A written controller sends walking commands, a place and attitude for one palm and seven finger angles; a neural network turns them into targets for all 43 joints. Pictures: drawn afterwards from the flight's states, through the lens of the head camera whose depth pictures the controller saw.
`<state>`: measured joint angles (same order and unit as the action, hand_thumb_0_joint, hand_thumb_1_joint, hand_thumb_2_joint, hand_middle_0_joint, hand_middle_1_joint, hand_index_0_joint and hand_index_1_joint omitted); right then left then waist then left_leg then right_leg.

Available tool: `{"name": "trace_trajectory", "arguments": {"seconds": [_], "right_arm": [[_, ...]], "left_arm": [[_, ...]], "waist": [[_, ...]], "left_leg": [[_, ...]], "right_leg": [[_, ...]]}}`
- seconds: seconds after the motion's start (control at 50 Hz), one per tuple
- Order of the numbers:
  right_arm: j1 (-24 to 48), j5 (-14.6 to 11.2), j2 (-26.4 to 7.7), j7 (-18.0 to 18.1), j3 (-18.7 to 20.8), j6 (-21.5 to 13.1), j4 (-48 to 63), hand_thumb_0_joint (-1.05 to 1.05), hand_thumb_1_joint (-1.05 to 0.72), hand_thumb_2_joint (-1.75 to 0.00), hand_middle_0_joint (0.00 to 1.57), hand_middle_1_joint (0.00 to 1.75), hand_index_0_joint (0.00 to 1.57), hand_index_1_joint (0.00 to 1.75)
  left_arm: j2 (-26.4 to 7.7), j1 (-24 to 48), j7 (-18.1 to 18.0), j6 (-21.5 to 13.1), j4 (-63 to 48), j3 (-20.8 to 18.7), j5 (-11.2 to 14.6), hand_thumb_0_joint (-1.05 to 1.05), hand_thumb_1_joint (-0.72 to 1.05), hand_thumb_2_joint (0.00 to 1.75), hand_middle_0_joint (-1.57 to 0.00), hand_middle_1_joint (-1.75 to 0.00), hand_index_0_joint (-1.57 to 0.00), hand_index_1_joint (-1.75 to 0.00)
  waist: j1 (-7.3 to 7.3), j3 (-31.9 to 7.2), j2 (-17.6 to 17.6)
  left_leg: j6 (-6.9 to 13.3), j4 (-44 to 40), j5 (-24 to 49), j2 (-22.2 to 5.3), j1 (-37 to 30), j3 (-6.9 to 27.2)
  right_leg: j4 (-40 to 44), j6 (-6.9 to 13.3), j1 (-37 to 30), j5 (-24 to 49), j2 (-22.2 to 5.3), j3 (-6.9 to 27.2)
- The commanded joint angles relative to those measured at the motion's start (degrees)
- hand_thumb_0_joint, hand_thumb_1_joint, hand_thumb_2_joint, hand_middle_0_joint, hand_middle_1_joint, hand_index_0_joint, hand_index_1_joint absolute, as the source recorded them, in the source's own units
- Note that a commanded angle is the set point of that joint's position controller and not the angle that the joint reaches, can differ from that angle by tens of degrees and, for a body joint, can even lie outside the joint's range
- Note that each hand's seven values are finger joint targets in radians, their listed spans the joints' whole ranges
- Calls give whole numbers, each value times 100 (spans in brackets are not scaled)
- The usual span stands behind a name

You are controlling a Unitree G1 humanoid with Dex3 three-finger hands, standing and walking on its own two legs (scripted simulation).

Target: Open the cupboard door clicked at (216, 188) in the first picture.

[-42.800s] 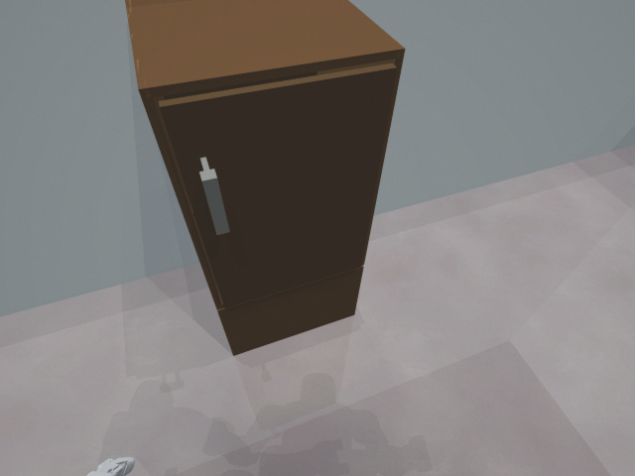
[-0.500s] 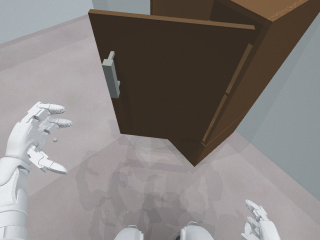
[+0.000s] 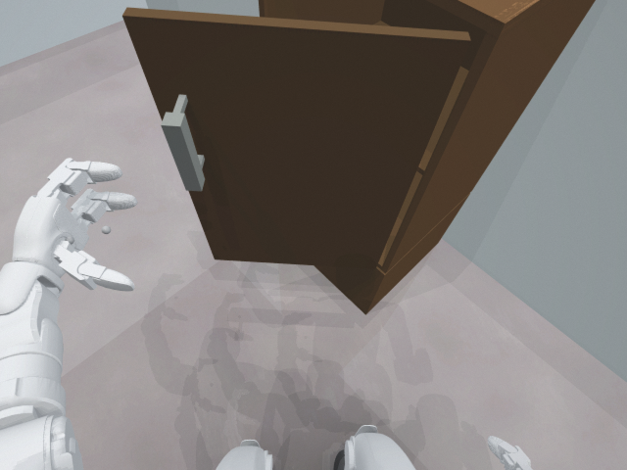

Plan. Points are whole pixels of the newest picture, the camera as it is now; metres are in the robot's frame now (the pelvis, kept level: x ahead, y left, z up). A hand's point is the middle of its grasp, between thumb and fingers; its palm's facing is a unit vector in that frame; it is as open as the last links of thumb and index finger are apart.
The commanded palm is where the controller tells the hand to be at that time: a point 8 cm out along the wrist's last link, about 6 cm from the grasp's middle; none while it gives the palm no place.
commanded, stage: move the hooked fingers beside the handle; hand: left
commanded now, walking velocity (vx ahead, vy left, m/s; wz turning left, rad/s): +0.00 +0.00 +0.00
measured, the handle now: (188, 144) +0.55 +0.19 +0.04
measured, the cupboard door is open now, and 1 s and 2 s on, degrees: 44 43 43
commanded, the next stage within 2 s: slide the fingers in behind the handle in 1.64 s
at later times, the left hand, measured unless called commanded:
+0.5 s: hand (137, 183) +0.46 +0.24 +0.06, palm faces -0.07 -1.00 -0.01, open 14.0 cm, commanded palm +0.45 +0.29 +0.05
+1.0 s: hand (149, 157) +0.51 +0.23 +0.05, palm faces -0.07 -1.00 -0.02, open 13.8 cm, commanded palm +0.49 +0.27 +0.05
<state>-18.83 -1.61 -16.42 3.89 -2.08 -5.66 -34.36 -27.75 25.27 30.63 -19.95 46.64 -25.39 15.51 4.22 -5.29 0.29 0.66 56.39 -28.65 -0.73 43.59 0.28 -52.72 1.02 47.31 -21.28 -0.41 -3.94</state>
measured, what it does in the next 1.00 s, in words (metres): stands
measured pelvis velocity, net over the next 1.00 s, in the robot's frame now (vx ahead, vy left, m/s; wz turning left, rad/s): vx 0.00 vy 0.01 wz -0.03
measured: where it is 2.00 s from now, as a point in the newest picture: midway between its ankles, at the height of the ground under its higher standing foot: outside the picture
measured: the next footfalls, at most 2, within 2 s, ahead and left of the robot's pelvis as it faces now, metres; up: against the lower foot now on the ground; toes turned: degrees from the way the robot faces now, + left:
none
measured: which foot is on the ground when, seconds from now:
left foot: down 0.00-1.00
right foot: down 0.00-1.00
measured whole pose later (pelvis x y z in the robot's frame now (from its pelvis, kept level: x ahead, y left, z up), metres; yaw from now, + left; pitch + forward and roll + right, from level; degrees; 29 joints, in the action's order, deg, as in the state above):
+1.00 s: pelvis +0.00 +0.01 -0.02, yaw -2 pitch +24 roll -3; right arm -23.3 0.7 -16.2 1.3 -3.1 4.2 -33.7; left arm -37.7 51.9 24.9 -20.8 67.2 -27.4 6.2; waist 10.9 -5.0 0.9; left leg 1.6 62.2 -30.3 -1.8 55.9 0.0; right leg -55.7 0.2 58.7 -20.9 0.6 -3.6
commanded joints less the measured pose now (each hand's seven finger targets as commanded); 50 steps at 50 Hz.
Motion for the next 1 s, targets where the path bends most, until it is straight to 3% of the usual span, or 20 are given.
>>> {"name": "trace_trajectory", "arguments": {"seconds": [0.0,0.02,0.12,0.14,0.18,0.26,0.36,0.4,0.46,0.52,0.56,0.62,0.66,0.7,0.76,0.82,0.86,0.94,0.96,0.98], "right_arm": [[-436,-33,-961,68,370,-100,570,0,-90,-90,20,30,20,30],[-449,-25,-955,58,375,-78,567,0,-90,-90,20,30,20,30],[-585,13,-953,23,389,21,508,0,-90,-90,20,30,20,30],[-602,14,-974,21,385,52,478,0,-90,-90,20,30,20,30],[-599,4,-965,17,365,96,490,0,-90,-90,20,30,20,30],[-718,12,-1006,5,357,208,397,0,-90,-90,20,30,20,30],[-862,74,-1014,-32,371,321,370,0,-90,-90,20,30,20,30],[-924,90,-1015,-53,371,364,323,0,-90,-90,20,30,20,30],[-983,86,-1054,-52,343,454,306,0,-90,-90,20,30,20,30],[-1077,109,-1056,-65,332,540,327,0,-90,-90,20,30,20,30],[-1120,123,-1035,-86,326,583,313,0,-90,-90,20,30,20,30],[-1208,152,-1069,-102,340,654,295,0,-90,-90,20,30,20,30],[-1221,156,-1079,-101,328,680,250,0,-90,-90,20,30,20,30],[-1285,164,-1101,-85,304,717,219,0,-90,-90,20,30,20,30],[-1339,194,-1099,-104,281,753,190,0,-90,-90,20,30,20,30],[-1443,220,-1125,-116,283,817,211,0,-90,-90,20,30,20,30],[-1456,230,-1113,-144,282,858,280,0,-90,-90,20,30,20,30],[-1460,220,-1089,-201,308,944,327,0,-90,-90,20,30,20,30],[-1482,225,-1111,-201,317,970,332,0,-90,-90,20,30,20,30],[-1472,214,-1098,-197,313,980,367,0,-90,-90,20,30,20,30]], "left_arm": [[-1806,2123,-19,-258,-629,-377,-13,0,-50,30,-30,-120,-30,-120],[-1825,2182,-42,-302,-616,-384,-36,0,-50,30,-30,-120,-30,-120],[-1911,2707,-125,-572,-581,-421,-58,0,-50,30,-30,-120,-30,-120],[-2044,2762,-153,-584,-421,-521,-89,0,-50,30,-30,-120,-30,-120],[-1848,3049,-149,-550,-207,-297,-127,0,-50,30,-30,-120,-30,-120],[-1923,3494,-211,-435,256,-157,-373,0,-50,30,-30,-120,-30,-120],[-2148,3863,-314,-604,38,-319,-419,0,-50,30,-30,-120,-30,-120],[-2051,3938,-354,-608,186,-288,-389,0,-50,30,-30,-120,-30,-120],[-2288,3982,-444,-495,625,-440,-486,0,-50,30,-30,-120,-30,-120],[-2459,4158,-476,-443,704,-454,-650,0,-50,30,-30,-120,-30,-120],[-2251,4339,-499,-453,665,-241,-683,0,-50,30,-30,-120,-30,-120],[-2329,4575,-496,-555,583,-292,-662,0,-50,30,-30,-120,-30,-120],[-2396,4717,-518,-542,764,-368,-632,0,-50,30,-30,-120,-30,-120],[-2548,4976,-528,-525,870,-395,-685,0,-50,30,-30,-120,-30,-120],[-2466,5115,-599,-441,1062,-256,-813,0,-50,30,-30,-120,-30,-120],[-2729,5206,-652,-456,1032,-418,-880,0,-50,30,-30,-120,-30,-120],[-2790,4956,-645,-450,983,-498,-891,0,-50,30,-30,-120,-30,-120],[-2351,4672,-547,-414,924,-248,-802,0,-50,30,-30,-120,-30,-120],[-2490,4613,-564,-397,893,-393,-776,0,-50,30,-30,-120,-30,-120],[-2406,4684,-548,-433,740,-297,-753,0,-50,30,-30,-120,-30,-120]], "waist": [[12,-1933,375],[0,-2037,517],[61,-2469,494],[52,-2404,454],[132,-2271,539],[261,-2166,511],[198,-2876,901],[260,-2818,783],[311,-2531,503],[313,-2621,769],[426,-2594,806],[467,-2880,912],[536,-2751,764],[578,-2731,855],[661,-2630,988],[663,-2951,967],[577,-3119,1036],[575,-3011,1156],[558,-2993,973],[567,-3016,1138]], "left_leg": [[65,-734,1802,71,-323,43],[60,-713,1889,79,-397,32],[60,-555,2179,47,-534,53],[45,-572,2106,35,-457,96],[63,-536,2030,54,-369,81],[79,-519,1764,24,-267,125],[2,-388,2471,-7,-769,223],[-8,-350,2591,-39,-823,253],[47,-378,2163,-15,-291,215],[41,-341,2342,-11,-339,204],[46,-315,2400,-31,-425,214],[5,-254,2681,-68,-706,283],[35,-229,2420,-65,-509,270],[31,-225,2389,-67,-461,305],[38,-186,2333,-65,-411,316],[26,-117,2667,-84,-548,358],[27,-103,2748,-74,-497,309],[-3,-142,2974,-117,-789,321],[12,-160,2972,-129,-722,328],[4,-154,3097,-124,-829,334]], "right_leg": [[442,45,-1620,1331,78,350],[424,48,-1623,1402,74,355],[304,41,-1618,1641,114,363],[279,47,-1563,1542,115,329],[247,65,-1420,1464,123,321],[250,33,-1071,1166,111,291],[102,54,-1039,1488,139,265],[100,47,-900,1504,172,223],[129,26,-1009,1393,153,250],[80,39,-981,1521,164,259],[100,25,-830,1517,171,249],[59,34,-726,1566,204,224],[95,23,-703,1455,209,231],[64,37,-648,1419,218,223],[67,28,-463,1330,207,215],[9,35,-541,1555,228,198],[-12,38,-704,1689,224,220],[50,40,-510,1672,258,171],[55,37,-608,1721,264,154],[38,60,-555,1736,277,152]]}}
